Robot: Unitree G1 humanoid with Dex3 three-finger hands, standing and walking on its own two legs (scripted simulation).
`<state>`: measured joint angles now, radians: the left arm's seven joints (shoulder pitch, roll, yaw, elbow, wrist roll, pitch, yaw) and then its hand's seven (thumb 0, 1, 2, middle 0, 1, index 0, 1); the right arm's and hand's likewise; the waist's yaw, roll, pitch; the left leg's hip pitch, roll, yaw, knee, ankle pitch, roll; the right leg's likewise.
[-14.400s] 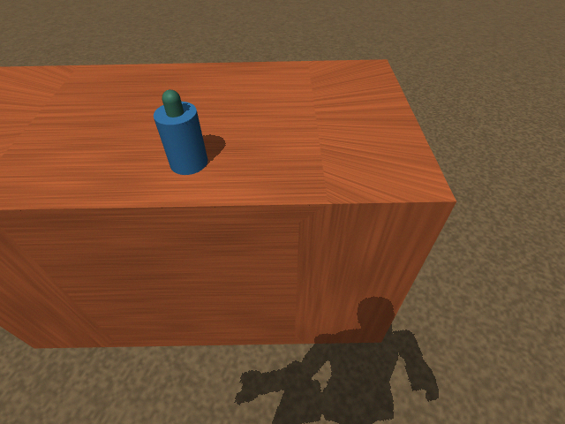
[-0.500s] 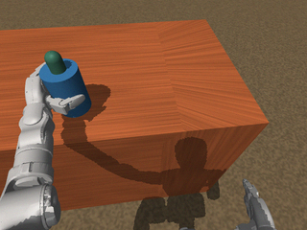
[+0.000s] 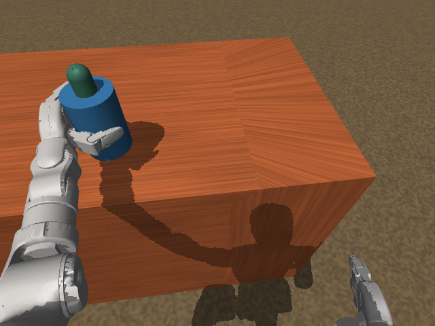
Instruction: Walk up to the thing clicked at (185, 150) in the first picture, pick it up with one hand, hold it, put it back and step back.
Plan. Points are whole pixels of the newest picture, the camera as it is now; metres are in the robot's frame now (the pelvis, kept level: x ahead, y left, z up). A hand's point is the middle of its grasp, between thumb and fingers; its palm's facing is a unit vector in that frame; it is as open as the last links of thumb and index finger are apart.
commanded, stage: lift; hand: left
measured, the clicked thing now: (95, 110) +0.46 +0.19 +0.17
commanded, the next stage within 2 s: hold in 1.34 s
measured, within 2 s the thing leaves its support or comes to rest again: neither
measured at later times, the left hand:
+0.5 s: hand (77, 104) +0.41 +0.18 +0.23, palm faces +0.17 -0.99 -0.03, open 11.6 cm
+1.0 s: hand (66, 102) +0.35 +0.16 +0.27, palm faces +0.15 -0.99 -0.03, open 11.6 cm
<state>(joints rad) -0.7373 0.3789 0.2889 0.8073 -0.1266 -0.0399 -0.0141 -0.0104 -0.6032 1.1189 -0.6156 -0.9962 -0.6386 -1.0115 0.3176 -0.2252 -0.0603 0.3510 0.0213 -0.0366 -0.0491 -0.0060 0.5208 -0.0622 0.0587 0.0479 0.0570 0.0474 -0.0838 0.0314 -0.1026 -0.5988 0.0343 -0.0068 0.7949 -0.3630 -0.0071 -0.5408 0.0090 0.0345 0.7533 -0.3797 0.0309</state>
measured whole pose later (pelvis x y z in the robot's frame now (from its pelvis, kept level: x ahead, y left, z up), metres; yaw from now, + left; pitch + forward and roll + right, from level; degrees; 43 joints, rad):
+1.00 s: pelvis -0.01 -0.01 +0.02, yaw +2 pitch +0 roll +0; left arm -0.52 0.29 0.27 0.04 -0.22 0.60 -0.02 -0.01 -0.61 1.12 -0.61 -1.00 -0.64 -1.01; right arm 0.27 -0.24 -0.09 0.60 0.04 -0.18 -0.07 -0.01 0.53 -0.06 0.06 0.05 0.05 0.05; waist 0.01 0.08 -0.09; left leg -0.33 0.01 -0.03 0.62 -0.28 -0.02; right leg -0.29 -0.02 0.01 0.63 -0.34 0.02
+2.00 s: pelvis +0.00 -0.01 +0.02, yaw +2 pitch -1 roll +0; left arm -0.57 0.31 0.30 -0.16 -0.26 0.85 -0.01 -0.01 -0.58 1.09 -0.62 -0.98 -0.64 -0.99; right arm 0.27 -0.25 -0.10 0.65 0.07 -0.26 -0.04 -0.01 0.52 -0.06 0.06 0.05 0.05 0.05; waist 0.03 0.09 -0.11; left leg -0.32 0.00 -0.02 0.63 -0.29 -0.01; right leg -0.26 -0.02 0.01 0.62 -0.34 0.03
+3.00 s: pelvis -0.02 -0.01 +0.02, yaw +2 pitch -2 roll +0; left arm -0.58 0.33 0.30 -0.14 -0.26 0.84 0.01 -0.01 -0.58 1.10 -0.61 -0.99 -0.63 -1.01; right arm 0.27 -0.24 -0.08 0.66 0.07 -0.31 -0.07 -0.01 0.52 -0.07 0.06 0.05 0.05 0.05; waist 0.02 0.09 -0.10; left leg -0.34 0.01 -0.02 0.64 -0.28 -0.01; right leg -0.29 -0.02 0.01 0.64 -0.33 0.02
